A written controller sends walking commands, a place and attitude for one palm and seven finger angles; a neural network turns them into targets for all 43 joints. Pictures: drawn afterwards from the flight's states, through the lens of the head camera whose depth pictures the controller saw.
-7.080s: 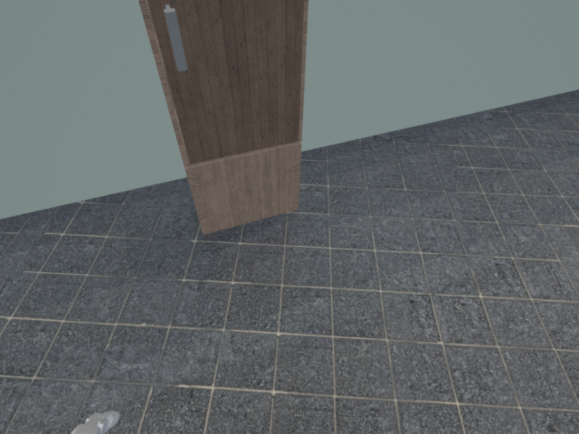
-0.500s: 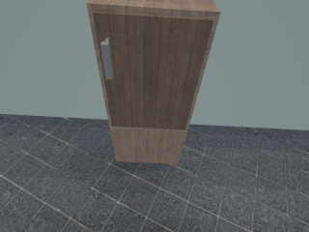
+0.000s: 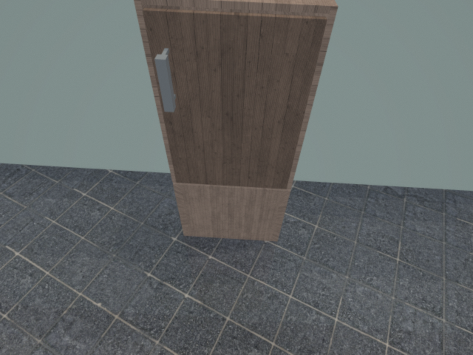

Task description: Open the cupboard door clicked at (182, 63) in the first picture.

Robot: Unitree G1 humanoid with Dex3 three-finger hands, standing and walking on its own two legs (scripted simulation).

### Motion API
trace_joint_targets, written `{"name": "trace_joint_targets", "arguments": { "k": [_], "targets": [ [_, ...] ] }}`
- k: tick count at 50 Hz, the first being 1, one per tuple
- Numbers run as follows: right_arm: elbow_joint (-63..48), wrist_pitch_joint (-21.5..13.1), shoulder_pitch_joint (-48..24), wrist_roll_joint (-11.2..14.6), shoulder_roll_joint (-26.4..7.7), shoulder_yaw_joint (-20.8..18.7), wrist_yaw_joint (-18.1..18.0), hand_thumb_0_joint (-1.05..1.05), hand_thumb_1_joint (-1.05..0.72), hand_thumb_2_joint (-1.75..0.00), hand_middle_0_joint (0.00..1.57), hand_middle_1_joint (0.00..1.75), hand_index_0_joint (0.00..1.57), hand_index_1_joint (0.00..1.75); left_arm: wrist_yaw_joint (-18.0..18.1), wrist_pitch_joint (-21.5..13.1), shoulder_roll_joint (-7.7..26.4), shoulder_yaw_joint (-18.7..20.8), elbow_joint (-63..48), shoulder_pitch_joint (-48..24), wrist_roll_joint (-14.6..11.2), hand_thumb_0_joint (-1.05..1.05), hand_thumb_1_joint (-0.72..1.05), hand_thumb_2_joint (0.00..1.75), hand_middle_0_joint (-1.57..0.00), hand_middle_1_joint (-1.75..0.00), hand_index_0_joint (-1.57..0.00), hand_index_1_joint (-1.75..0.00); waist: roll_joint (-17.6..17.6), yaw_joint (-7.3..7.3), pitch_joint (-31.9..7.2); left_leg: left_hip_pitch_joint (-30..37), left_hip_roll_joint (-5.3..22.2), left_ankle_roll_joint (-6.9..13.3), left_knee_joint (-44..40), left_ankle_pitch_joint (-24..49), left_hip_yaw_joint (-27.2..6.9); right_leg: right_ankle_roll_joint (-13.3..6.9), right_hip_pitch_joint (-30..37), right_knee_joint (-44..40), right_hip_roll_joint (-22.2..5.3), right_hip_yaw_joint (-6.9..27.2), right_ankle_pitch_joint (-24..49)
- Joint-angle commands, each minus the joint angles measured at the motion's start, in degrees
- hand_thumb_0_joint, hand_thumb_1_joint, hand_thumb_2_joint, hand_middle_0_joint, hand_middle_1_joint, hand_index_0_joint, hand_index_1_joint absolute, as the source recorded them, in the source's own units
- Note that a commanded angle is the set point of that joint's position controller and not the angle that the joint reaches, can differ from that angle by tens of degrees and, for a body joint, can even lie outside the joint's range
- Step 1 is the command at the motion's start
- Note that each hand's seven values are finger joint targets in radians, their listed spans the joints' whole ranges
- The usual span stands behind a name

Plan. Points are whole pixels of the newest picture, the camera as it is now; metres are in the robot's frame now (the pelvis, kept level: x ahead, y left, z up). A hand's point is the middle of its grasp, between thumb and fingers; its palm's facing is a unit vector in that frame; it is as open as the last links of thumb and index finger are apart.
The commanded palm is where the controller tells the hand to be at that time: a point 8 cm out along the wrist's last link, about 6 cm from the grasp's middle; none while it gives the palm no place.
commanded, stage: come to a stop and stand still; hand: left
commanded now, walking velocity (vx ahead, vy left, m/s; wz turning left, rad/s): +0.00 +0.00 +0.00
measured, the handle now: (168, 80) +0.72 +0.22 +0.10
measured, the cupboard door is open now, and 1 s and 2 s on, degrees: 0 0 0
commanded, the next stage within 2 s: look again from close up in 1.42 s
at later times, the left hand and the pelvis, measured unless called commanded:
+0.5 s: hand out of the picture +0.04 +0.18 -0.17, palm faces +0.01 -0.98 -0.20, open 7.4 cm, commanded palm none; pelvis +0.04 +0.01 +0.01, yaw +0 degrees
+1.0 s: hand out of the picture +0.08 +0.17 -0.17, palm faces +0.02 -0.98 -0.22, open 7.4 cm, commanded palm none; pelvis +0.07 -0.01 +0.01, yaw +0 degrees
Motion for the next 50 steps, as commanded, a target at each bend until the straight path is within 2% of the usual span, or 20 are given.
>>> {"name": "trace_joint_targets", "arguments": {
  "k": [1,5,9,14,20,21,23,37,50],
  "targets": [
    [-1.4,-1.0,3.2,0.2,-3.8,-0.2,0.0,0.0,-0.9,-0.9,0.2,0.3,0.2,0.3,0.2,-1.5,6.3,1.4,-2.0,2.4,-0.2,0.0,0.9,0.9,-0.2,-0.3,-0.2,-0.3,3.0,0.17,5.1,-2.3,3.6,2.2,-7.6,-9.7,-5.5,-0.5,-2.8,-10.8,-7.2,10.0,-13.0],
    [-1.1,-1.4,3.3,0.3,-4.1,0.1,-0.2,0.0,-0.9,-0.9,0.2,0.3,0.2,0.3,0.1,-1.8,6.2,1.2,-1.3,2.2,-0.3,0.0,0.9,0.9,-0.2,-0.3,-0.2,-0.3,1.5,0.1,3.8,-1.1,3.6,2.0,-7.6,-5.8,-5.0,-0.5,-0.7,-10.8,-7.8,9.7,-9.2],
    [-0.5,-1.9,2.8,0.5,-4.2,0.2,-0.3,0.0,-0.9,-0.9,0.2,0.3,0.2,0.3,0.3,-2.0,5.9,0.9,-0.7,2.2,-0.4,0.0,0.9,0.9,-0.2,-0.3,-0.2,-0.3,2.6,0.31,2.8,0.5,4.4,2.1,-8.3,-2.3,-5.3,-0.3,1.2,-9.5,-7.6,8.3,-3.4],
    [-0.1,-1.9,2.2,0.6,-4.5,0.3,-0.4,0.0,-0.9,-0.9,0.2,0.3,0.2,0.3,0.4,-2.1,5.9,0.7,-0.1,1.9,-0.4,0.0,0.9,0.9,-0.2,-0.3,-0.2,-0.3,0.5,0.26,3.0,1.8,4.5,2.0,-8.3,0.7,-4.9,0.0,2.1,-9.2,-7.7,7.9,0.0],
    [0.6,-2.2,1.2,0.7,-4.9,0.3,-0.5,0.0,-0.9,-0.9,0.2,0.3,0.2,0.3,0.6,-2.3,6.1,0.8,0.2,1.7,-0.3,0.0,0.9,0.9,-0.2,-0.3,-0.2,-0.3,1.0,0.38,2.0,4.0,4.8,2.1,-8.2,5.0,-4.5,0.1,3.5,-8.1,-7.9,7.3,5.7],
    [0.6,-2.1,0.8,0.7,-5.0,0.3,-0.5,0.0,-0.9,-0.9,0.2,0.3,0.2,0.3,0.6,-2.3,6.3,0.7,0.3,1.6,-0.3,0.0,0.9,0.9,-0.2,-0.3,-0.2,-0.3,0.1,0.32,2.0,4.4,4.8,2.1,-7.8,5.7,-4.6,0.2,3.5,-7.7,-7.8,7.2,6.8],
    [0.8,-2.2,0.6,0.7,-5.1,0.3,-0.6,0.0,-0.9,-0.9,0.2,0.3,0.2,0.3,0.6,-2.3,6.4,0.9,0.3,1.4,-0.3,0.0,0.9,0.9,-0.2,-0.3,-0.2,-0.3,1.2,0.41,1.7,4.9,4.9,2.1,-8.0,7.1,-4.4,0.2,4.2,-7.4,-8.0,6.9,8.4],
    [1.1,-2.0,-1.4,0.7,-6.3,0.3,-0.9,0.0,-0.9,-0.9,0.2,0.3,0.2,0.3,0.8,-2.3,7.9,1.1,0.4,0.4,-0.3,0.0,0.9,0.9,-0.2,-0.3,-0.2,-0.3,0.5,0.28,0.9,7.5,5.0,1.7,-7.2,11.1,-3.8,0.1,6.8,-7.2,-8.7,6.7,16.5],
    [1.6,-1.8,-2.3,0.7,-6.4,0.5,-1.1,0.0,-0.9,-0.9,0.2,0.3,0.2,0.3,0.9,-2.3,8.2,1.2,0.7,1.0,-0.4,0.0,0.9,0.9,-0.2,-0.3,-0.2,-0.3,0.5,0.63,0.3,8.8,4.9,1.3,-6.9,11.9,-3.3,0.2,8.7,-7.9,-9.2,6.5,20.9]
  ]
}}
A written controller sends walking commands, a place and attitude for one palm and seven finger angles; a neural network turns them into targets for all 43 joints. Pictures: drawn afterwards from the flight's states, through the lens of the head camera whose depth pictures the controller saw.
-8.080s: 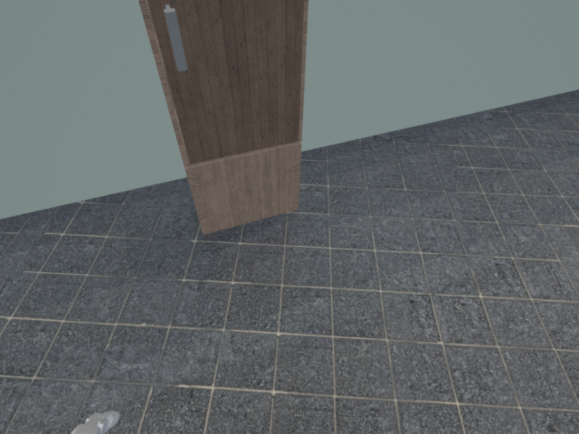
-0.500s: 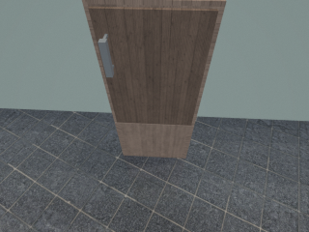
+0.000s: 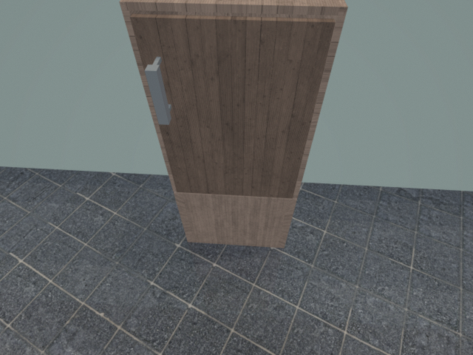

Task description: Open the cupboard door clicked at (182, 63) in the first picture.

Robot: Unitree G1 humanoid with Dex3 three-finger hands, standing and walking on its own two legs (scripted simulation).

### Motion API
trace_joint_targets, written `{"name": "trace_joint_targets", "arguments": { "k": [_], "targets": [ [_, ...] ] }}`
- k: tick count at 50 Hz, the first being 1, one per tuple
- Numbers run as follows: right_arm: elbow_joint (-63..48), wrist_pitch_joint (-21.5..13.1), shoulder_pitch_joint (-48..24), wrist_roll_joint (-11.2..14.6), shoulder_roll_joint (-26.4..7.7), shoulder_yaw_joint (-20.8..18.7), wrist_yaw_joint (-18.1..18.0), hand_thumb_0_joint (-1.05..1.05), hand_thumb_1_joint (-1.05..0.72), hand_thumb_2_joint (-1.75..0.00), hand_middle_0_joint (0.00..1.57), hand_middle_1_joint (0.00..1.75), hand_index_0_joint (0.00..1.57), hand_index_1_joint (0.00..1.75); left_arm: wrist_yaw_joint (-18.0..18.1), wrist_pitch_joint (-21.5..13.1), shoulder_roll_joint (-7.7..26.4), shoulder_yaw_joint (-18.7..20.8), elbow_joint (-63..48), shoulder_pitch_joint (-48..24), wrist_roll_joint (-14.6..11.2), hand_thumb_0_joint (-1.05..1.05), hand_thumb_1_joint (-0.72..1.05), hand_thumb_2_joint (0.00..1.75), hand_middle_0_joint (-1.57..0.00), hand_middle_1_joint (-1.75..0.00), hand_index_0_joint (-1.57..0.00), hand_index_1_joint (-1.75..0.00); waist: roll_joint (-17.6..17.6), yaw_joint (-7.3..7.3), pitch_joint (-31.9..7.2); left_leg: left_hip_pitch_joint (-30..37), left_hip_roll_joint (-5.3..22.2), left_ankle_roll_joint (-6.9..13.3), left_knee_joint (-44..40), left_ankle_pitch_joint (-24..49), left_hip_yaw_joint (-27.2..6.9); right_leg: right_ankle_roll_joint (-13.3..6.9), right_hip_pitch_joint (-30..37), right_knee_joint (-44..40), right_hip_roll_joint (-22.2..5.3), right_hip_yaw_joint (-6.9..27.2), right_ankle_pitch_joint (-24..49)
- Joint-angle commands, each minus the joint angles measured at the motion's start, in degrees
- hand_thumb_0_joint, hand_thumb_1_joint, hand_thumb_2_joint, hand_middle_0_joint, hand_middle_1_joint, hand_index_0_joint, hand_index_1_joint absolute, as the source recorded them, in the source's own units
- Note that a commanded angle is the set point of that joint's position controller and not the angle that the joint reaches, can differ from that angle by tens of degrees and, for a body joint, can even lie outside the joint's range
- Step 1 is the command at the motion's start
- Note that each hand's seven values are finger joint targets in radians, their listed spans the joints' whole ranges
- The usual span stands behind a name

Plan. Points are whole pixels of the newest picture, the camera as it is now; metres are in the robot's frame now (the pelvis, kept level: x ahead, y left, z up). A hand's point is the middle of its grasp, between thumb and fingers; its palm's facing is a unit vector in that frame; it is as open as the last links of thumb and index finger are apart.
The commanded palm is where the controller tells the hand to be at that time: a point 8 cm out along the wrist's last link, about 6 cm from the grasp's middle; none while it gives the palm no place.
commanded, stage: come to a stop and stand still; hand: left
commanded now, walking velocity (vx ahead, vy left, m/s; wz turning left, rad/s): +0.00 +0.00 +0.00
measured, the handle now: (161, 91) +0.65 +0.22 +0.09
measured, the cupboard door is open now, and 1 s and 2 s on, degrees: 0 0 0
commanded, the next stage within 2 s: look again from close up in 0.42 s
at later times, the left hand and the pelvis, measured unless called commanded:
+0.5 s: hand out of the picture -0.02 +0.16 -0.17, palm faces +0.04 -0.98 -0.19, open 7.4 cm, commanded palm none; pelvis +0.00 -0.01 +0.00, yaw +0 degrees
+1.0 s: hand out of the picture -0.03 +0.15 -0.17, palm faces +0.06 -0.98 -0.18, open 7.4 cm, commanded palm none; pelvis -0.01 -0.01 +0.00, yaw +1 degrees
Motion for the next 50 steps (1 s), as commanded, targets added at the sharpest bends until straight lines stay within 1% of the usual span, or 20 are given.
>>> {"name": "trace_joint_targets", "arguments": {
  "k": [1,5,10,12,15,16,17,18,19,22,25,26,29,32,33,36,39,41,44,50],
  "targets": [
    [-1.1,-0.3,4.0,0.1,-4.8,-0.5,0.0,0.0,-0.9,-0.9,0.2,0.3,0.2,0.3,0.4,-0.9,6.5,1.4,-1.3,4.5,-0.2,0.0,0.9,0.9,-0.2,-0.3,-0.2,-0.3,-1.5,-0.03,-0.5,0.0,5.2,2.0,-1.0,14.5,-3.0,0.7,0.8,-3.8,-9.0,6.3,25.6],
    [-0.7,-0.3,4.1,0.1,-4.8,-0.5,-0.1,0.0,-0.9,-0.9,0.2,0.3,0.2,0.3,0.4,-0.9,6.4,1.5,-1.3,4.7,-0.3,0.0,0.9,0.9,-0.2,-0.3,-0.2,-0.3,-0.3,0.02,-0.4,0.2,5.2,1.9,-1.3,14.5,-2.8,0.5,1.0,-4.0,-9.2,6.4,26.0],
    [-0.6,-0.1,4.3,0.1,-4.4,-0.4,-0.1,0.0,-0.9,-0.9,0.2,0.3,0.2,0.3,0.5,-0.8,6.2,1.4,-1.1,5.3,-0.3,0.0,0.9,0.9,-0.2,-0.3,-0.2,-0.3,-0.8,0.03,0.6,-0.2,5.1,1.7,-1.3,12.9,-2.6,0.8,0.8,-4.8,-9.2,6.5,25.7],
    [-0.4,0.1,4.5,0.1,-4.1,-0.5,-0.1,0.0,-0.9,-0.9,0.2,0.3,0.2,0.3,0.5,-0.8,6.0,1.4,-1.0,5.2,-0.3,0.0,0.9,0.9,-0.2,-0.3,-0.2,-0.3,-1.1,0.0,1.8,-0.8,5.0,1.6,-1.4,11.1,-2.5,0.8,-0.1,-5.4,-9.1,6.7,23.4],
    [-0.2,0.1,4.8,0.0,-4.0,-0.4,-0.1,0.0,-0.9,-0.9,0.2,0.3,0.2,0.3,0.4,-0.8,5.8,1.3,-1.0,5.3,-0.4,0.0,0.9,0.9,-0.2,-0.3,-0.2,-0.3,-0.6,-0.09,2.1,-0.8,5.0,1.6,-1.7,10.7,-2.7,0.7,-0.6,-5.9,-8.8,6.9,20.9],
    [-0.2,0.1,4.9,0.1,-3.8,-0.4,0.0,0.0,-0.9,-0.9,0.2,0.3,0.2,0.3,0.4,-0.7,5.7,1.3,-1.0,5.6,-0.3,0.0,0.9,0.9,-0.2,-0.3,-0.2,-0.3,-0.8,0.04,2.0,-0.8,4.9,1.7,-1.7,10.2,-2.7,0.8,-0.6,-6.1,-8.8,6.8,19.8],
    [-0.2,0.1,5.0,0.0,-3.8,-0.4,0.0,0.0,-0.9,-0.9,0.2,0.3,0.2,0.3,0.4,-0.7,5.7,1.4,-1.0,5.7,-0.3,0.0,0.9,0.9,-0.2,-0.3,-0.2,-0.3,0.1,0.01,1.6,-0.7,4.9,1.7,-1.5,10.7,-2.6,0.9,-0.4,-6.1,-8.9,7.1,20.3],
    [-0.2,0.1,5.1,0.1,-3.8,-0.4,-0.1,0.0,-0.9,-0.9,0.2,0.3,0.2,0.3,0.4,-0.8,5.9,1.4,-0.9,5.7,-0.4,0.0,0.9,0.9,-0.2,-0.3,-0.2,-0.3,-0.7,-0.04,1.3,-0.9,4.9,1.7,-1.6,10.6,-2.7,0.9,0.1,-6.1,-8.9,6.9,20.4],
    [-0.2,0.1,5.2,0.0,-3.9,-0.4,-0.1,0.0,-0.9,-0.9,0.2,0.3,0.2,0.3,0.4,-0.8,5.9,1.3,-0.9,5.7,-0.4,0.0,0.9,0.9,-0.2,-0.3,-0.2,-0.3,-0.7,0.01,1.5,-1.0,4.9,1.6,-1.6,10.4,-2.7,0.9,-0.1,-6.2,-8.9,6.9,20.1],
    [-0.1,0.0,5.6,0.1,-3.7,-0.4,-0.1,0.0,-0.9,-0.9,0.2,0.3,0.2,0.3,0.4,-0.8,5.6,1.3,-0.9,5.9,-0.4,0.0,0.9,0.9,-0.2,-0.3,-0.2,-0.3,0.2,0.0,0.8,-0.6,5.0,1.7,-1.6,11.2,-2.9,0.7,0.1,-5.9,-8.8,6.6,19.9],
    [0.1,-0.1,5.9,0.1,-3.5,-0.3,-0.1,0.0,-0.9,-0.9,0.2,0.3,0.2,0.3,0.4,-0.8,5.3,1.4,-0.7,6.2,-0.4,0.0,0.9,0.9,-0.2,-0.3,-0.2,-0.3,0.4,0.01,1.0,-0.9,5.0,1.7,-1.9,10.8,-3.0,0.6,0.0,-6.1,-8.7,6.6,19.0],
    [0.0,0.0,6.0,0.1,-3.4,-0.3,-0.1,0.0,-0.9,-0.9,0.2,0.3,0.2,0.3,0.4,-0.8,5.1,1.3,-0.8,6.2,-0.3,0.0,0.9,0.9,-0.2,-0.3,-0.2,-0.3,-0.5,0.0,1.6,-1.0,5.1,1.7,-1.8,10.8,-3.1,0.6,-0.4,-6.0,-8.5,6.3,18.6],
    [0.3,-0.1,6.2,0.0,-3.2,-0.3,-0.2,0.0,-0.9,-0.9,0.2,0.3,0.2,0.3,0.4,-0.8,4.8,1.3,-0.6,6.7,-0.4,0.0,0.9,0.9,-0.2,-0.3,-0.2,-0.3,0.1,0.14,1.7,-1.2,5.0,1.8,-1.7,11.0,-3.1,0.6,-0.3,-6.1,-8.6,6.5,18.5],
    [0.5,0.0,6.7,0.1,-2.8,-0.3,-0.1,0.0,-0.9,-0.9,0.2,0.3,0.2,0.3,0.4,-0.7,4.6,1.2,-0.4,7.0,-0.4,0.0,0.9,0.9,-0.2,-0.3,-0.2,-0.3,-0.3,0.11,2.5,-1.6,4.9,1.8,-1.8,10.2,-3.2,0.6,-1.0,-6.4,-8.5,6.3,16.6],
    [0.5,0.0,6.9,0.1,-2.8,-0.2,-0.1,0.0,-0.9,-0.9,0.2,0.3,0.2,0.3,0.4,-0.8,4.6,1.3,-0.4,6.9,-0.4,0.0,0.9,0.9,-0.2,-0.3,-0.2,-0.3,-0.7,0.09,2.2,-1.7,4.9,1.8,-1.8,10.4,-3.3,0.7,-0.6,-6.3,-8.5,6.4,17.0],
    [0.5,-0.1,6.9,0.1,-2.6,-0.3,-0.2,0.0,-0.9,-0.9,0.2,0.3,0.2,0.3,0.5,-0.8,4.4,1.3,-0.3,7.2,-0.4,0.0,0.9,0.9,-0.2,-0.3,-0.2,-0.3,-0.6,0.22,1.4,-1.1,5.0,1.8,-1.7,11.4,-3.2,0.7,-0.2,-5.9,-8.5,6.0,18.4],
    [0.6,-0.1,7.1,0.1,-2.6,-0.2,-0.2,0.0,-0.9,-0.9,0.2,0.3,0.2,0.3,0.5,-0.8,4.4,1.3,-0.3,7.3,-0.4,0.0,0.9,0.9,-0.2,-0.3,-0.2,-0.3,-0.2,0.13,2.5,-1.9,4.8,1.8,-1.9,10.8,-3.3,0.6,-0.6,-6.2,-8.6,6.1,17.8],
    [0.7,0.0,7.1,0.1,-2.4,-0.2,-0.2,0.0,-0.9,-0.9,0.2,0.3,0.2,0.3,0.5,-0.8,4.3,1.3,-0.2,7.7,-0.4,0.0,0.9,0.9,-0.2,-0.3,-0.2,-0.3,-0.4,0.3,2.7,-1.9,4.9,1.8,-1.7,10.5,-3.2,0.8,-0.8,-6.4,-8.6,6.0,17.3],
    [0.7,0.0,7.5,0.1,-2.3,-0.2,-0.2,0.0,-0.9,-0.9,0.2,0.3,0.2,0.3,0.5,-0.8,4.4,1.3,-0.2,7.6,-0.4,0.0,0.9,0.9,-0.2,-0.3,-0.2,-0.3,-0.6,0.06,2.3,-2.2,4.7,1.7,-1.8,10.2,-3.4,0.7,-0.5,-6.4,-8.6,6.2,16.8],
    [0.8,-0.1,7.6,0.0,-2.2,-0.2,-0.2,0.0,-0.9,-0.9,0.2,0.3,0.2,0.3,0.5,-0.8,4.1,1.3,0.0,7.8,-0.4,0.0,0.9,0.9,-0.2,-0.3,-0.2,-0.3,0.0,0.23,2.6,-2.3,4.7,1.8,-1.9,10.7,-3.6,0.6,-0.7,-6.4,-8.6,5.9,16.2]
  ]
}}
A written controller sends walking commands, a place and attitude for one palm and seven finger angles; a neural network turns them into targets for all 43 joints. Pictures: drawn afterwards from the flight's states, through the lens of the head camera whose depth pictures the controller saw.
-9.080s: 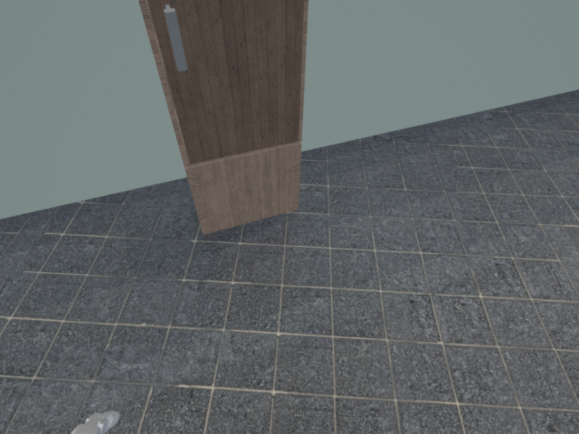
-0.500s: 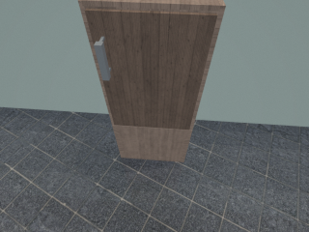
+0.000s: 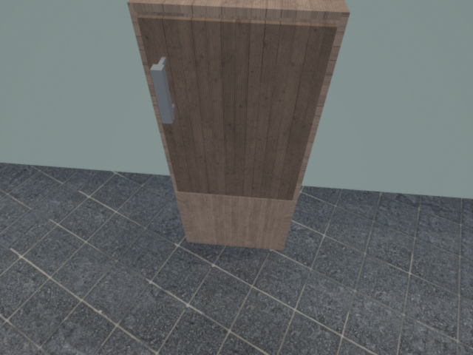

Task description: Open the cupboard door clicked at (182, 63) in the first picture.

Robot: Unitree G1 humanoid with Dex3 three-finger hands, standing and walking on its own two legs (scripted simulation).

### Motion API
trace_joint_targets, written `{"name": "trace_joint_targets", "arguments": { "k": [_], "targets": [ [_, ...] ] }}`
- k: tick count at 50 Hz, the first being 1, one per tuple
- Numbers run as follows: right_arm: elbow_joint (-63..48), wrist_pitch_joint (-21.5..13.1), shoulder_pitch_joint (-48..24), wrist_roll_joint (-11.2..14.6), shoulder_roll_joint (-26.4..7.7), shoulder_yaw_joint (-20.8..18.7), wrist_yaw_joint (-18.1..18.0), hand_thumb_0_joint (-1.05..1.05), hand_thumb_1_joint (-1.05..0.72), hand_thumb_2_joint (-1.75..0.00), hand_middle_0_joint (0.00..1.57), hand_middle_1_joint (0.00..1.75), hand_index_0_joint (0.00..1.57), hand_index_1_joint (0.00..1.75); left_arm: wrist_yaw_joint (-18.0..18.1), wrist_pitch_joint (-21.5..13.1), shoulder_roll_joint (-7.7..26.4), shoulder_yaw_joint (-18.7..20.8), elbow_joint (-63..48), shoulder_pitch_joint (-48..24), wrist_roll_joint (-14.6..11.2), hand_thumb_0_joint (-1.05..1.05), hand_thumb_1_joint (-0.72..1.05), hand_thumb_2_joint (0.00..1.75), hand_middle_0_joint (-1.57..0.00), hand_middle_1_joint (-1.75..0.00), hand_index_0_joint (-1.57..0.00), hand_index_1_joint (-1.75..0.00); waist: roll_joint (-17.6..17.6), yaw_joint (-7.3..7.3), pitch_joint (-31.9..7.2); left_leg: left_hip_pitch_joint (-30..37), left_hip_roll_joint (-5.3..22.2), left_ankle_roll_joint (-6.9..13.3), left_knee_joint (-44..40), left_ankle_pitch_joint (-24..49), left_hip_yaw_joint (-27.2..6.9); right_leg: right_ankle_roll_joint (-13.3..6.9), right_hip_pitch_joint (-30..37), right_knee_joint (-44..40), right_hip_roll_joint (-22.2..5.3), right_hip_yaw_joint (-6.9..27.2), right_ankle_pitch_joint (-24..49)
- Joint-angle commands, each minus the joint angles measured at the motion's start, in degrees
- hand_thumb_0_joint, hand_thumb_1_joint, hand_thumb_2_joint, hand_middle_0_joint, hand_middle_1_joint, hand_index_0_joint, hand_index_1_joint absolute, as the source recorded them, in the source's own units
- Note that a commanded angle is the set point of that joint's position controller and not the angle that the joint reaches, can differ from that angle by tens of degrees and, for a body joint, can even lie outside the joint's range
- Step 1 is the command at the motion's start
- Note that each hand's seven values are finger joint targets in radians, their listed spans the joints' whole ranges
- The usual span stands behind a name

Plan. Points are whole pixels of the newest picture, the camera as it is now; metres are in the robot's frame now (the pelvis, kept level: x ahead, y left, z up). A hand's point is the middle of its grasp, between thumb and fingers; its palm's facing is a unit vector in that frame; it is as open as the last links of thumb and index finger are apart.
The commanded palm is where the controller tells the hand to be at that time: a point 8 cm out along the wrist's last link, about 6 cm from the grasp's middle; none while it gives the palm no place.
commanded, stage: look again from close up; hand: left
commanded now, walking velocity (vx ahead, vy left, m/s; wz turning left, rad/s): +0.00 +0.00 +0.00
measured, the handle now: (165, 90) +0.66 +0.22 +0.09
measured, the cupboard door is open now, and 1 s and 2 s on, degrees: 0 0 0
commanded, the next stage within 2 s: shuffle to correct the standing spot in 0.06 s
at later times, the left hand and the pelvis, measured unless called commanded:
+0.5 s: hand out of the picture -0.05 +0.19 -0.18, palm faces +0.13 -0.98 -0.14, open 7.4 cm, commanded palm none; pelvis +0.04 +0.04 -0.01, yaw +1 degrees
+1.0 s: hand (148, 304) +0.25 +0.21 -0.18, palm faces -0.03 -0.97 -0.24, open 7.3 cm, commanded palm none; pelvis +0.15 +0.03 -0.02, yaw -1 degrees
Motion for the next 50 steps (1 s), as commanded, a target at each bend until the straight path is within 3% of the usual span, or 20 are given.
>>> {"name": "trace_joint_targets", "arguments": {
  "k": [1,8,10,14,17,21,25,26,27,28,30,32,35,41,43,45,47,48,49,50],
  "targets": [
    [-0.7,-0.3,4.6,0.1,-4.4,-0.5,0.0,0.0,-0.9,-0.9,0.2,0.3,0.2,0.3,0.3,-0.7,5.7,1.2,-1.0,4.9,-0.2,0.0,0.9,0.9,-0.2,-0.3,-0.2,-0.3,0.1,0.0,3.2,-2.1,3.9,2.5,-1.9,9.8,-2.4,1.5,-1.8,-5.2,-9.3,7.1,14.8],
    [-0.8,-0.4,4.9,0.0,-4.5,-0.5,-0.1,0.0,-0.9,-0.9,0.2,0.3,0.2,0.3,0.3,-0.7,5.5,1.3,-0.7,5.0,-0.2,0.0,0.9,0.9,-0.2,-0.3,-0.2,-0.3,0.8,-0.12,2.3,-1.8,4.0,2.5,-2.1,10.7,-2.5,1.4,-1.4,-4.9,-9.4,7.1,15.3],
    [-0.4,-0.2,5.6,-0.2,-4.4,-0.6,0.2,0.0,-0.9,-0.9,0.2,0.3,0.2,0.3,0.2,-0.5,5.4,1.6,-0.5,6.0,0.0,0.0,0.9,0.9,-0.2,-0.3,-0.2,-0.3,0.0,0.31,2.2,-3.0,3.2,2.7,-0.8,4.3,-1.7,0.8,-0.9,-5.1,-9.6,7.6,5.4],
    [-2.4,0.4,3.6,-0.7,-3.9,-1.0,1.0,0.0,-0.9,-0.9,0.2,0.3,0.2,0.3,-0.2,0.3,7.7,3.2,-0.8,9.0,0.3,0.0,0.9,0.9,-0.2,-0.3,-0.2,-0.3,-7.0,2.22,7.5,-15.0,0.4,2.3,10.7,-7.6,2.7,-3.4,0.3,-13.1,-15.5,17.9,-16.8],
    [-5.4,0.2,-0.6,-0.7,-4.8,-1.7,1.5,0.0,-0.9,-0.9,0.2,0.3,0.2,0.3,-0.2,-0.3,7.7,3.9,-0.8,12.2,0.8,0.0,0.9,0.9,-0.2,-0.3,-0.2,-0.3,-5.7,3.6,10.3,-24.6,2.7,2.5,23.0,-13.2,1.6,-8.7,2.5,-15.3,-21.7,24.1,-11.8],
    [-7.1,-0.6,-1.6,-0.2,-3.5,-2.2,2.4,0.0,-0.9,-0.9,0.2,0.3,0.2,0.3,-0.2,-1.3,8.2,4.5,-1.4,10.4,1.1,0.0,0.9,0.9,-0.2,-0.3,-0.2,-0.3,-2.6,1.99,7.8,-21.2,4.2,2.1,20.3,-11.9,1.9,-9.6,1.5,-11.4,-21.9,18.7,3.9],
    [-4.3,-1.7,7.8,-0.2,-2.6,-2.1,2.0,0.0,-0.9,-0.9,0.2,0.3,0.2,0.3,-1.0,-1.0,7.3,4.2,-1.5,7.2,0.5,0.0,0.9,0.9,-0.2,-0.3,-0.2,-0.3,-2.3,-2.84,4.2,1.1,0.2,2.2,4.1,0.9,7.4,-3.8,-10.0,-0.4,-12.4,7.8,5.2],
    [-2.5,-2.1,13.9,-0.4,-5.7,-3.0,1.4,0.0,-0.9,-0.9,0.2,0.3,0.2,0.3,-1.4,-0.8,5.4,3.8,-2.1,6.2,0.7,0.0,0.9,0.9,-0.2,-0.3,-0.2,-0.3,4.4,-5.07,2.1,8.3,4.3,3.9,0.4,-1.4,1.5,-1.9,-15.2,10.5,-8.4,4.2,1.8],
    [-1.5,-2.3,19.1,-1.4,-11.4,-4.2,1.0,0.0,-0.9,-0.9,0.2,0.3,0.2,0.3,-1.6,-0.7,2.5,3.4,-3.5,5.9,0.3,0.0,0.9,0.9,-0.2,-0.3,-0.2,-0.3,18.7,-6.23,0.4,11.8,17.9,9.7,-7.3,-5.2,-17.3,1.1,-24.5,26.6,-2.0,-3.0,-13.6],
    [-1.7,-1.6,20.5,-1.1,-12.5,-4.2,0.8,0.0,-0.9,-0.9,0.2,0.3,0.2,0.3,-1.5,-0.8,3.2,3.4,-5.1,3.8,0.7,0.0,0.9,0.9,-0.2,-0.3,-0.2,-0.3,16.5,-6.48,1.0,9.6,23.2,14.2,-12.7,-7.5,-25.7,0.6,-28.0,38.2,-1.9,-0.3,-18.7],
    [-3.8,-1.9,12.6,-0.7,-8.5,-3.2,1.1,0.0,-0.9,-0.9,0.2,0.3,0.2,0.3,-1.6,-0.7,3.0,3.6,-4.8,1.7,1.3,0.0,0.9,0.9,-0.2,-0.3,-0.2,-0.3,8.7,-3.59,6.5,-1.5,21.0,14.2,-14.8,-11.9,-20.9,0.3,-29.6,45.2,-6.9,2.5,-11.6],
    [-4.8,-2.8,8.5,-0.5,-6.2,-2.3,0.9,0.0,-0.9,-0.9,0.2,0.3,0.2,0.3,-2.3,-0.4,1.9,3.5,-3.9,2.8,1.4,0.0,0.9,0.9,-0.2,-0.3,-0.2,-0.3,2.6,-0.91,7.6,-4.7,18.0,12.5,-15.0,-3.0,-13.9,1.7,-27.7,44.2,-8.6,3.1,-4.6],
    [-4.0,-3.8,9.3,-0.3,-5.8,-2.2,0.6,0.0,-0.9,-0.9,0.2,0.3,0.2,0.3,-2.4,0.2,1.0,3.4,-3.6,4.4,1.2,0.0,0.9,0.9,-0.2,-0.3,-0.2,-0.3,4.4,0.14,2.9,0.2,14.5,11.9,-12.5,14.4,-4.6,3.3,-27.0,41.3,-8.4,1.8,0.3],
    [-3.1,-2.9,9.2,-0.9,-5.1,-2.0,0.2,0.0,-0.9,-0.9,0.2,0.3,0.2,0.3,-1.3,1.0,1.2,3.0,-6.5,-3.0,0.6,0.0,0.9,0.9,-0.2,-0.3,-0.2,-0.3,5.3,-0.38,3.1,0.7,13.6,10.6,-6.4,41.2,1.3,4.7,-21.5,22.9,-7.8,0.1,1.5],
    [-2.9,-2.1,8.7,-1.0,-5.8,-2.5,0.1,0.0,-0.9,-0.9,0.2,0.3,0.2,0.3,-1.0,1.0,1.6,3.0,-6.9,-3.9,0.6,0.0,0.9,0.9,-0.2,-0.3,-0.2,-0.3,7.9,-1.01,1.9,1.4,13.3,9.5,-3.2,42.5,1.5,4.7,-16.7,16.6,-6.2,-1.2,2.1],
    [-2.9,-1.2,8.7,-0.7,-6.3,-3.1,0.1,0.0,-0.9,-0.9,0.2,0.3,0.2,0.3,-0.8,0.8,2.9,3.3,-6.9,-2.8,0.7,0.0,0.9,0.9,-0.2,-0.3,-0.2,-0.3,7.4,-0.41,1.0,0.5,12.6,8.1,0.3,37.1,1.5,4.8,-11.1,8.9,-6.0,-1.6,6.2],
    [-3.5,-0.8,9.5,-0.1,-4.8,-3.5,0.4,0.0,-0.9,-0.9,0.2,0.3,0.2,0.3,-0.3,-0.1,7.5,4.2,-6.6,0.9,1.1,0.0,0.9,0.9,-0.2,-0.3,-0.2,-0.3,0.9,1.3,-1.6,-5.5,8.5,4.3,7.3,23.5,2.4,4.4,-0.4,3.2,-9.5,1.9,28.1],
    [-4.1,-0.4,10.8,0.4,-3.3,-3.7,0.6,0.0,-0.9,-0.9,0.2,0.3,0.2,0.3,0.2,-0.4,10.4,4.9,-6.4,2.3,1.2,0.0,0.9,0.9,-0.2,-0.3,-0.2,-0.3,-5.6,1.36,-5.4,-11.7,3.8,2.0,13.5,6.8,5.0,0.3,6.0,7.2,-18.2,10.9,50.2],
    [-4.4,0.4,11.6,0.8,-2.2,-4.0,0.6,0.0,-0.9,-0.9,0.2,0.3,0.2,0.3,0.2,-0.3,12.5,5.0,-6.2,3.2,0.7,0.0,0.9,0.9,-0.2,-0.3,-0.2,-0.3,-9.2,1.06,-7.6,-13.4,-0.3,0.5,20.6,-15.5,5.8,-6.0,7.0,5.9,-26.0,13.9,63.0],
    [-5.0,0.7,10.5,0.7,-2.1,-4.1,0.3,0.0,-0.9,-0.9,0.2,0.3,0.2,0.3,0.3,-0.2,12.8,5.1,-6.7,3.1,0.8,0.0,0.9,0.9,-0.2,-0.3,-0.2,-0.3,-8.5,1.37,-7.8,-13.4,-0.6,0.8,27.3,-21.8,3.5,-8.9,5.3,4.2,-28.0,13.6,64.8]
  ]
}}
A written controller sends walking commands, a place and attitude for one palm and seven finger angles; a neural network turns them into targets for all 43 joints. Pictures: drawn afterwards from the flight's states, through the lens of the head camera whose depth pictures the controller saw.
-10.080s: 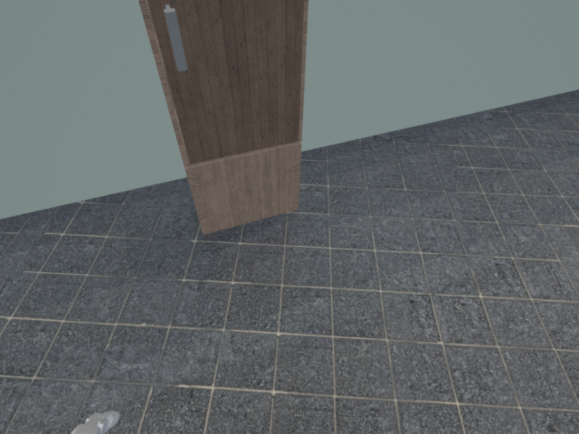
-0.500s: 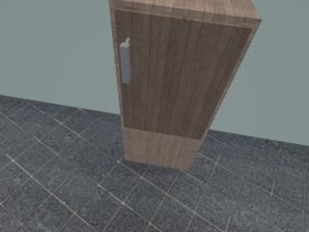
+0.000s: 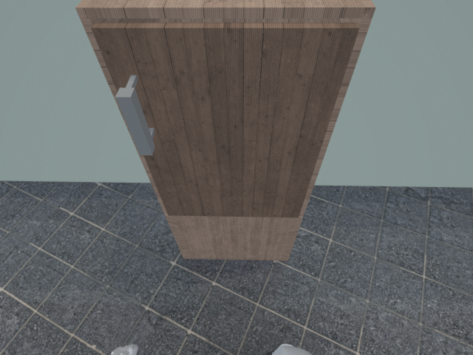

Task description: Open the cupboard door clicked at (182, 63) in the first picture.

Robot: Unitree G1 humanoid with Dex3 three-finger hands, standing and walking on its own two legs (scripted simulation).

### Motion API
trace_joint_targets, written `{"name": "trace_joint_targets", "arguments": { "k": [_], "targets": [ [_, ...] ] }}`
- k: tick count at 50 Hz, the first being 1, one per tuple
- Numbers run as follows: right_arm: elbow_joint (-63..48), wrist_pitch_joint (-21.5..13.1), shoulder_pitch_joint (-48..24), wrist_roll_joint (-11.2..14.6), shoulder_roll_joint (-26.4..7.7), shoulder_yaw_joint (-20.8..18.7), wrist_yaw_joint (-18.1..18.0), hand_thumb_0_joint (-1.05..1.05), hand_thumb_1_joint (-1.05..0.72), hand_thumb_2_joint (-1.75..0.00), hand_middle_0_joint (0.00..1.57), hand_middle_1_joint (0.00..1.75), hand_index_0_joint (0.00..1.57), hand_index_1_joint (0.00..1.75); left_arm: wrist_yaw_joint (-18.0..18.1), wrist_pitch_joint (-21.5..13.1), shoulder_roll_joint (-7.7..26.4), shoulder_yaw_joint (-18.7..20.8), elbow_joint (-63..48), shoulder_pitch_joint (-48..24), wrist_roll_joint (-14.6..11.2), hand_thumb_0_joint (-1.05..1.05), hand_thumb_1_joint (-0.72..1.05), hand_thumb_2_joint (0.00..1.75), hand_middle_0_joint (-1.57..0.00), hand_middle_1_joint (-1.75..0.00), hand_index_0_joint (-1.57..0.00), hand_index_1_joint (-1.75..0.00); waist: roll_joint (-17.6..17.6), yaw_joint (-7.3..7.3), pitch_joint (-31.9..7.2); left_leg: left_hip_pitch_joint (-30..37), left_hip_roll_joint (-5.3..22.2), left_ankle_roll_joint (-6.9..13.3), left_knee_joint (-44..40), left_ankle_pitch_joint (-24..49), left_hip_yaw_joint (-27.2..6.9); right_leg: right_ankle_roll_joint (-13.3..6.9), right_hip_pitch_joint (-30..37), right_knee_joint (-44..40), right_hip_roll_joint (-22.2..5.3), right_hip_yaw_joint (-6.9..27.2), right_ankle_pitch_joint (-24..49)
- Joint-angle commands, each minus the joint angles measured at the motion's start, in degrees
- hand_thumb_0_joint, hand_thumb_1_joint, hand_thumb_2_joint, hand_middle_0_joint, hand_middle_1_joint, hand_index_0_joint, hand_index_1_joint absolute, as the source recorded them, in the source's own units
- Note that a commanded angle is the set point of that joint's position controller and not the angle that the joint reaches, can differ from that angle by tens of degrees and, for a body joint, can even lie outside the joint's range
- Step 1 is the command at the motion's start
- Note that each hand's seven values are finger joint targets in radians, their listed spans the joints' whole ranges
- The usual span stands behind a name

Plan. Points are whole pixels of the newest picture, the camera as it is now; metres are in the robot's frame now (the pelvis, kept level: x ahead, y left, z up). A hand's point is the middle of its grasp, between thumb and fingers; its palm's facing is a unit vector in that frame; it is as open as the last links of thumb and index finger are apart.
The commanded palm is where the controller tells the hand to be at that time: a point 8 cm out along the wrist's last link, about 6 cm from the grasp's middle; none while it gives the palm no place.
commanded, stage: come to a stop and stand still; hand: left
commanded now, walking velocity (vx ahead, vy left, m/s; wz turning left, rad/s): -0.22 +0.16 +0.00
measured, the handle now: (140, 116) +0.51 +0.20 +0.10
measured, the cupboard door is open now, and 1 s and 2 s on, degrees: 0 0 0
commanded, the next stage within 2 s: look again from close up in 1.12 s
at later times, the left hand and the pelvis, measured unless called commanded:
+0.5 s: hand out of the picture -0.04 +0.21 -0.16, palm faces +0.11 -0.98 -0.19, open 7.4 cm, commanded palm none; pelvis -0.05 +0.02 +0.02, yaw +2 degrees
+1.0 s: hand out of the picture -0.03 +0.15 -0.17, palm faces +0.01 -0.98 -0.20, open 7.3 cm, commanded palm none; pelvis -0.04 -0.02 +0.01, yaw -1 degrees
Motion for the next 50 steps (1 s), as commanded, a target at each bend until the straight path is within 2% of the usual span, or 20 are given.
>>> {"name": "trace_joint_targets", "arguments": {
  "k": [1,8,11,14,15,16,17,18,21,26,29,32,33,34,35,36,38,41,47,50],
  "targets": [
    [-3.4,1.4,3.3,0.9,-5.1,-2.2,-0.7,0.0,-0.9,-0.9,0.2,0.3,0.2,0.3,1.1,-0.2,10.0,2.5,0.4,12.3,-0.3,0.0,0.9,0.9,-0.2,-0.3,-0.2,-0.3,-11.4,4.7,-11.6,-12.6,-0.5,-0.2,23.6,-14.5,-4.6,-13.4,18.7,-7.5,-21.3,16.4,53.9],
    [-5.3,3.3,-0.5,0.0,-6.1,-2.4,0.7,0.0,-0.9,-0.9,0.2,0.3,0.2,0.3,1.5,1.6,9.5,3.3,-4.5,3.1,0.4,0.0,0.9,0.9,-0.2,-0.3,-0.2,-0.3,-6.6,2.88,-10.1,-11.7,-0.3,-1.5,24.2,-4.3,-5.8,-10.0,6.5,-14.2,-15.8,12.3,16.4],
    [-6.5,2.8,-0.5,-0.1,-6.7,-2.3,1.1,0.0,-0.9,-0.9,0.2,0.3,0.2,0.3,1.2,2.0,10.2,3.4,-4.9,2.7,0.7,0.0,0.9,0.9,-0.2,-0.3,-0.2,-0.3,-8.0,2.98,-9.5,-8.6,-0.4,-1.0,13.8,-3.6,-4.9,-9.7,5.0,-15.9,-15.2,14.1,1.2],
    [-5.2,1.8,5.0,0.0,-6.8,-1.9,1.1,0.0,-0.9,-0.9,0.2,0.3,0.2,0.3,0.7,2.9,9.8,3.1,-5.1,1.5,0.0,0.0,0.9,0.9,-0.2,-0.3,-0.2,-0.3,-6.5,0.19,-9.6,4.0,-2.6,0.2,-5.3,5.1,-2.3,-5.0,-1.6,-14.5,-10.7,11.7,-13.6],
    [-5.1,1.6,5.9,-0.1,-8.7,-2.1,0.8,0.0,-0.9,-0.9,0.2,0.3,0.2,0.3,0.4,3.3,7.8,2.5,-5.3,1.7,-0.4,0.0,0.9,0.9,-0.2,-0.3,-0.2,-0.3,-1.0,-0.26,-8.7,6.9,0.1,0.9,-11.7,3.4,-5.2,-2.1,-5.3,-10.3,-7.2,8.4,-19.3],
    [-6.4,1.3,4.3,-0.8,-12.1,-2.6,0.6,0.0,-0.9,-0.9,0.2,0.3,0.2,0.3,0.1,3.5,4.1,1.7,-5.7,2.0,-0.9,0.0,0.9,0.9,-0.2,-0.3,-0.2,-0.3,12.4,-0.2,-6.0,2.1,10.2,4.3,-20.7,-6.2,-19.9,1.1,-8.9,0.5,-0.9,3.5,-20.5],
    [-9.0,1.4,-0.7,-1.3,-14.9,-2.6,0.3,0.0,-0.9,-0.9,0.2,0.3,0.2,0.3,0.0,3.6,2.9,1.3,-6.2,0.5,-0.9,0.0,0.9,0.9,-0.2,-0.3,-0.2,-0.3,18.8,0.23,0.0,-9.4,17.3,8.5,-27.4,-11.5,-28.4,2.3,-8.4,9.4,1.9,1.6,-18.6],
    [-9.8,0.9,-5.7,-1.3,-13.9,-1.9,0.2,0.0,-0.9,-0.9,0.2,0.3,0.2,0.3,-0.3,3.5,4.5,1.5,-4.9,0.8,-0.4,0.0,0.9,0.9,-0.2,-0.3,-0.2,-0.3,15.9,1.55,1.3,-15.7,16.6,9.9,-29.2,-12.9,-27.2,1.7,-3.8,13.8,0.2,6.3,-14.2],
    [-10.0,0.2,-8.9,-0.8,-12.5,-1.2,-0.1,0.0,-0.9,-0.9,0.2,0.3,0.2,0.3,-1.5,3.2,3.7,1.6,-0.8,8.3,0.3,0.0,0.9,0.9,-0.2,-0.3,-0.2,-0.3,7.5,4.95,1.5,-12.9,11.1,8.5,-24.9,-4.8,-17.5,1.5,-3.6,22.9,2.2,5.1,-8.8],
    [-6.8,-0.1,-0.9,-0.7,-12.4,-1.8,-0.2,0.0,-0.9,-0.9,0.2,0.3,0.2,0.3,-1.6,2.0,3.3,0.8,-0.6,7.0,0.1,0.0,0.9,0.9,-0.2,-0.3,-0.2,-0.3,6.1,1.03,1.3,1.7,12.4,10.1,-23.4,2.5,-17.0,2.5,-9.3,16.9,0.5,3.0,-11.5],
    [-5.3,0.0,1.3,-1.1,-13.1,-1.9,-0.4,0.0,-0.9,-0.9,0.2,0.3,0.2,0.3,-1.4,1.5,1.7,-0.1,-0.6,6.1,-0.4,0.0,0.9,0.9,-0.2,-0.3,-0.2,-0.3,6.4,-0.38,-0.6,3.6,13.9,10.8,-20.5,11.7,-18.1,2.5,-2.9,5.4,0.3,2.0,-17.0],
    [-4.1,0.1,0.5,-0.4,-12.7,-1.6,-0.4,0.0,-0.9,-0.9,0.2,0.3,0.2,0.3,-1.0,0.7,1.0,-0.4,2.6,12.7,-0.9,0.0,0.9,0.9,-0.2,-0.3,-0.2,-0.3,5.5,2.43,-4.6,0.2,11.0,8.0,-13.3,20.0,-14.1,2.3,11.0,-11.1,1.3,1.1,-6.8],
    [-3.6,-0.2,0.7,0.2,-11.1,-1.2,-0.2,0.0,-0.9,-0.9,0.2,0.3,0.2,0.3,-0.6,0.2,2.4,-0.3,4.0,14.9,-0.8,0.0,0.9,0.9,-0.2,-0.3,-0.2,-0.3,1.6,3.11,-6.7,-3.9,8.0,5.2,-9.6,17.2,-11.3,1.9,18.6,-15.5,-1.2,4.3,-0.6],
    [-7.8,-1.2,-11.2,1.0,-12.4,-0.8,0.6,0.0,-0.9,-0.9,0.2,0.3,0.2,0.3,2.2,-0.9,5.3,-0.9,7.2,21.2,-0.1,0.0,0.9,0.9,-0.2,-0.3,-0.2,-0.3,-5.5,7.48,0.0,-7.6,4.1,1.2,2.2,10.8,-5.0,1.9,10.7,-17.0,-6.0,11.8,19.4],
    [-9.5,-0.2,-6.9,0.3,-8.0,-0.1,1.3,0.0,-0.9,-0.9,0.2,0.3,0.2,0.3,1.8,-1.8,6.7,-1.9,4.9,16.7,-0.5,0.0,0.9,0.9,-0.2,-0.3,-0.2,-0.3,-7.8,1.92,-1.2,-9.2,1.1,1.0,5.1,-1.0,-5.4,-1.6,7.9,-18.7,-10.3,15.6,8.0],
    [-9.0,0.0,-6.3,-0.5,-6.9,-0.1,1.9,0.0,-0.9,-0.9,0.2,0.3,0.2,0.3,1.2,-2.3,7.3,-1.7,3.5,14.5,-0.5,0.0,0.9,0.9,-0.2,-0.3,-0.2,-0.3,-1.4,2.49,-2.1,-8.3,0.4,0.7,5.5,-0.2,-4.5,-4.0,8.5,-17.7,-11.3,14.7,6.4],
    [-7.0,-0.1,-4.0,-0.2,-7.5,0.0,2.0,0.0,-0.9,-0.9,0.2,0.3,0.2,0.3,1.5,-3.3,5.5,-1.1,3.6,14.6,-0.7,0.0,0.9,0.9,-0.2,-0.3,-0.2,-0.3,-10.1,1.63,-8.3,-11.8,0.2,1.2,9.4,0.6,-5.3,-5.7,17.9,-14.7,-9.2,14.8,21.6],
    [-6.7,-0.6,-3.2,0.4,-6.2,0.4,1.2,0.0,-0.9,-0.9,0.2,0.3,0.2,0.3,1.8,-3.0,5.3,-1.0,2.6,13.7,-0.7,0.0,0.9,0.9,-0.2,-0.3,-0.2,-0.3,-4.3,1.34,-11.3,-8.5,0.2,1.2,3.7,1.9,-4.5,-7.4,20.7,-10.7,-9.3,12.2,31.2],
    [-3.6,-1.1,-0.9,-0.1,-8.8,0.7,-0.1,0.0,-0.9,-0.9,0.2,0.3,0.2,0.3,1.5,-1.4,3.1,-1.9,3.1,13.5,-1.0,0.0,0.9,0.9,-0.2,-0.3,-0.2,-0.3,4.1,1.69,-2.3,-1.8,5.0,3.5,-6.7,23.7,-9.4,-1.7,10.3,-9.2,-2.3,8.5,11.2],
    [-3.5,-0.8,-2.4,0.1,-8.8,1.0,-0.3,0.0,-0.9,-0.9,0.2,0.3,0.2,0.3,1.3,-0.9,4.3,-1.8,3.6,13.9,-1.1,0.0,0.9,0.9,-0.2,-0.3,-0.2,-0.3,2.3,2.16,0.7,-4.3,4.4,3.3,-8.7,17.9,-9.4,-1.8,10.5,-11.1,-2.6,9.2,6.9]
  ]
}}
